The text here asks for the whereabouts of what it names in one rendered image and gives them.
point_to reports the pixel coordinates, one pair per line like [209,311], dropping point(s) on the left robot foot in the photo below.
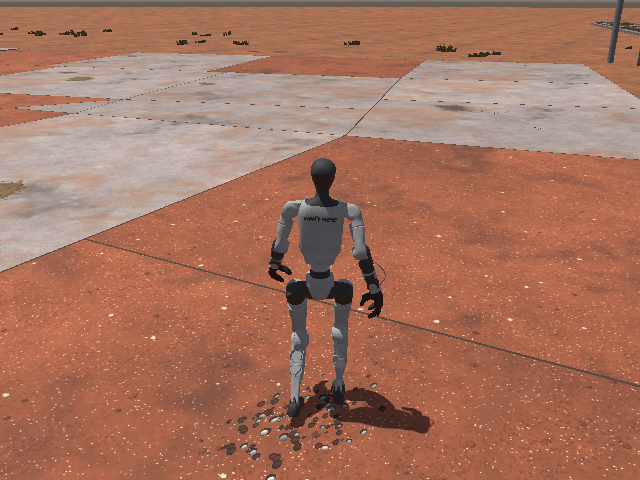
[294,408]

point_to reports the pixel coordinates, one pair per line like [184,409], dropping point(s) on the left robot forearm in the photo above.
[276,258]

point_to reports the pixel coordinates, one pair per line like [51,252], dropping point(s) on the right robot forearm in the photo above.
[369,274]

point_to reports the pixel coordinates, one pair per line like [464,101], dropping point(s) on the robot left upper arm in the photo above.
[289,211]

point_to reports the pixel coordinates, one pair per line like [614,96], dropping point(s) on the robot right upper arm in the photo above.
[353,213]

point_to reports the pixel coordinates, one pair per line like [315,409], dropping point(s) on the right robot hand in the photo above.
[378,303]

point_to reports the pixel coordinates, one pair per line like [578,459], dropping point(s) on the robot right shin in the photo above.
[340,359]

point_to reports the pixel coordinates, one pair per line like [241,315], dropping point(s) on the left robot hand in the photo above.
[274,275]

